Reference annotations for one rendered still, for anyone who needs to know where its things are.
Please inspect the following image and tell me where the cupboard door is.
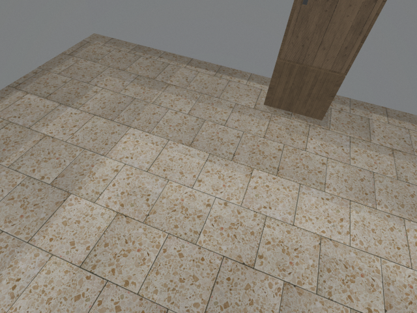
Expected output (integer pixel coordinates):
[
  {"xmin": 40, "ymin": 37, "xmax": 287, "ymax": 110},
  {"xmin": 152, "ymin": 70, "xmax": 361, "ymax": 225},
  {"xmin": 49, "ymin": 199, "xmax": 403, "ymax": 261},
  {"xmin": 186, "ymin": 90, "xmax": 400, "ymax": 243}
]
[{"xmin": 281, "ymin": 0, "xmax": 383, "ymax": 73}]

